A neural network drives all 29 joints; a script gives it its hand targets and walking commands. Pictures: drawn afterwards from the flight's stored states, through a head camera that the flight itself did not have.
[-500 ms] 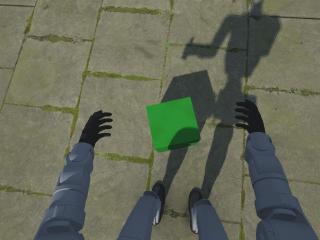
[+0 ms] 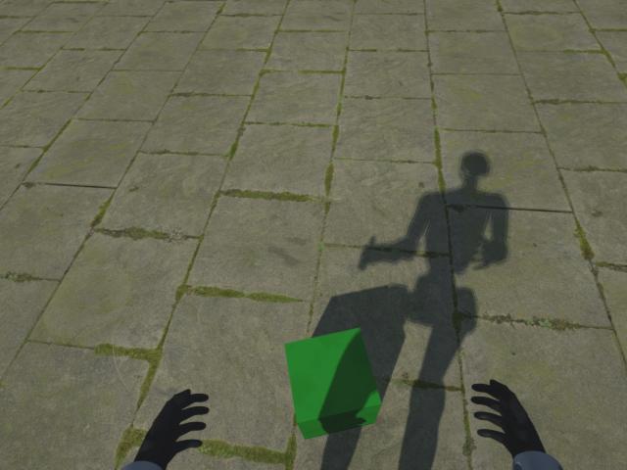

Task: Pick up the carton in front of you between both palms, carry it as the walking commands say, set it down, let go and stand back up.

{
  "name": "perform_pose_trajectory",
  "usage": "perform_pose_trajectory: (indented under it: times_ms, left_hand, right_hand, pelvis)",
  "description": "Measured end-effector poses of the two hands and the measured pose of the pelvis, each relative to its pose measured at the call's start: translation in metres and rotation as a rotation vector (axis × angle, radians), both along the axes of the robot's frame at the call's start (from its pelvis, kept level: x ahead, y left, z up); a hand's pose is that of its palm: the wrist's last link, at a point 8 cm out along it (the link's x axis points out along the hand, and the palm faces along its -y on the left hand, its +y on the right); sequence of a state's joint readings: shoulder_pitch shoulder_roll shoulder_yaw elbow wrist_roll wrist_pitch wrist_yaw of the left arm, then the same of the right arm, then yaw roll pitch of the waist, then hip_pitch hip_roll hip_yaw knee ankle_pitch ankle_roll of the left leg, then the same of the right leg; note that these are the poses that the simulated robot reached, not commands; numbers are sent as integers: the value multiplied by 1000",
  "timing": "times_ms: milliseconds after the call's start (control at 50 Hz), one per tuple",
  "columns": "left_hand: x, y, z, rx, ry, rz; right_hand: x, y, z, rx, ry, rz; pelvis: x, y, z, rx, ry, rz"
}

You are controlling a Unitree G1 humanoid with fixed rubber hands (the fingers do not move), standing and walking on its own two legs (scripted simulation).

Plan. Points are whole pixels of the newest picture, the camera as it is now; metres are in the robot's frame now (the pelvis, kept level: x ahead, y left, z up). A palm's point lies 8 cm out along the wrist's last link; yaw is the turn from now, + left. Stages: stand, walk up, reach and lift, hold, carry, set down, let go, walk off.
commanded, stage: let go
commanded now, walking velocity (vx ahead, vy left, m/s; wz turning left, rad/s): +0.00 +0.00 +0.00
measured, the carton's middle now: (331, 385) +0.40 +0.04 -0.65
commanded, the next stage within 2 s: stand in 0.56 s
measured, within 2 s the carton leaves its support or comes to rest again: neither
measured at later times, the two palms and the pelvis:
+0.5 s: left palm out of the picture +0.13 +0.23 -0.06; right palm out of the picture +0.13 -0.25 -0.08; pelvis -0.03 -0.02 +0.00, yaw +1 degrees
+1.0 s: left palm (117, 459) +0.15 +0.30 -0.10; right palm out of the picture +0.12 -0.27 -0.08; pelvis +0.01 +0.02 +0.00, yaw -1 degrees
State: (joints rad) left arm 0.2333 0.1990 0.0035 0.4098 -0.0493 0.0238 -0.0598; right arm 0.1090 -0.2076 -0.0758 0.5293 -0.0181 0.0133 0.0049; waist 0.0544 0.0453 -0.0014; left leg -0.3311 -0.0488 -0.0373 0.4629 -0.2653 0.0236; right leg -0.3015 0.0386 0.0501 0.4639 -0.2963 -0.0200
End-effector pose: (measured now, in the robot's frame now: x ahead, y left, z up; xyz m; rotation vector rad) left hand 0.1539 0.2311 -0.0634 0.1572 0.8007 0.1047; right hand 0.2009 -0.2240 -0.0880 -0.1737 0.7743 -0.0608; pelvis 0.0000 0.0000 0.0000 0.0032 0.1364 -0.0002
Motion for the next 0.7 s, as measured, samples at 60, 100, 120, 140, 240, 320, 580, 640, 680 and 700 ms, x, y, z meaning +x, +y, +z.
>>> perform_pose_trajectory:
  times_ms: [60,100,120,140,240,320,580,640,680,700]
  left_hand:
    - [-1,-5,2,1,2,-6]
    - [-1,-8,1,-1,0,-17]
    - [0,-10,0,-3,-2,-21]
    - [0,-12,-1,-6,-2,-28]
    - [0,-23,-6,-16,-6,-43]
    - [-7,-29,-7,-20,2,-47]
    - [-26,5,8,82,30,-8]
    - [-26,17,2,105,-1,2]
    - [-28,30,-4,123,-8,12]
    - [-30,36,-7,131,-4,16]
  right_hand:
    - [-18,-8,3,3,18,-5]
    - [-28,-15,8,-2,23,-14]
    - [-33,-18,10,-6,22,-18]
    - [-37,-22,13,-8,20,-23]
    - [-53,-35,24,-16,22,-31]
    - [-61,-37,25,-9,41,-18]
    - [-71,-13,15,-9,11,-11]
    - [-76,-20,10,-81,34,-6]
    - [-85,-32,8,-137,75,-15]
    - [-90,-39,8,-163,96,-24]
  pelvis:
    - [2,-8,2,5,-37,-1]
    - [2,-13,2,8,-61,0]
    - [1,-15,2,9,-73,2]
    - [1,-18,2,10,-83,4]
    - [-5,-26,2,12,-136,4]
    - [-13,-28,2,10,-174,4]
    - [-31,-11,-2,4,-243,21]
    - [-31,-6,-4,-3,-205,17]
    - [-30,-3,-6,-5,-185,17]
    - [-28,-2,-6,-6,-176,16]
